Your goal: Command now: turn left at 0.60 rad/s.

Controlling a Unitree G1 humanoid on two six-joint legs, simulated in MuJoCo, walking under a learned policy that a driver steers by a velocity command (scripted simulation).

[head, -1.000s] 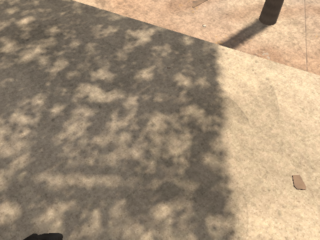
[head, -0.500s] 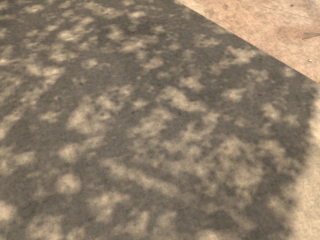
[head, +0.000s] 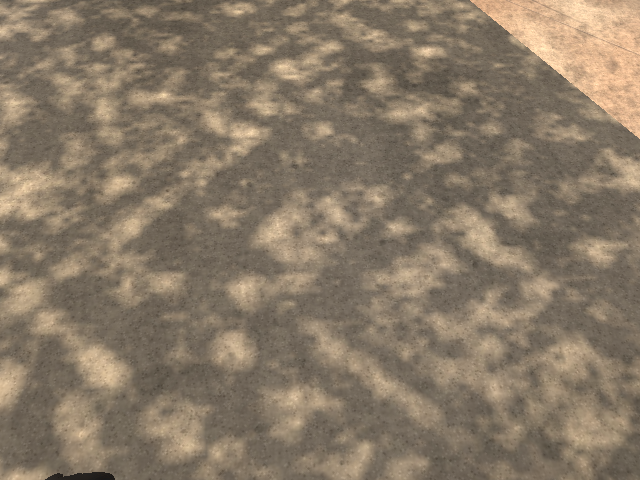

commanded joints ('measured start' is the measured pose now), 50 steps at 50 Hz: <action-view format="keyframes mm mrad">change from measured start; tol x32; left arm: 1 33 96 33 -60 -3 -27 -10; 50 279 157 -7 70 9 -85 -40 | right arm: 1 -56 -171 -49 -79 15 -5 -4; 50 37 -102 -5 -29 26 -133 21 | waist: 1 43 149 -133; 4 -23 -248 -123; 23 104 171 -149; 50 93 -133 61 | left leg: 1 162 232 -321 -54 361 142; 5 -262 0 32 516 -452 -73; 9 -286 47 70 736 -253 -146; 18 -28 103 223 180 -199 -141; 23 318 354 -34 -104 489 66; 35 114 351 -208 -305 -521 166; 42 132 329 -68 -297 -161 160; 50 -546 180 136 672 -170 -4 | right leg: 1 63 4 -13 -212 98 -23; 5 279 -470 398 -339 643 -358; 17 269 -289 50 -284 619 -305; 23 19 -111 -109 -121 40 -51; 38 -308 -133 -59 232 -200 -109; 44 229 -37 -190 -123 196 -100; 48 476 -469 665 -507 -363 -371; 50 399 -395 459 -498 -305 -314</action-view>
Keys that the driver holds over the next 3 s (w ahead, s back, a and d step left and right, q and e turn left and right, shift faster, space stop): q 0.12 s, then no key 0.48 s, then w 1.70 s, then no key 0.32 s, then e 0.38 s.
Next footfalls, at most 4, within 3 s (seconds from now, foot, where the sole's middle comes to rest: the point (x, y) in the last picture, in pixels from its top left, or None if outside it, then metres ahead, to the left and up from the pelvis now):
0.06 right None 0.05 -0.13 -0.78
0.44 left None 0.00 0.13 -0.78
0.92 right None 0.14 -0.10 -0.78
1.44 left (240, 475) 0.47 0.16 -0.78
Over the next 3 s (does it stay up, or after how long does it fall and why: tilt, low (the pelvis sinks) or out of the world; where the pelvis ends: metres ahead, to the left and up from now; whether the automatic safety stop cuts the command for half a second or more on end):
stays up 0.95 0.09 0.00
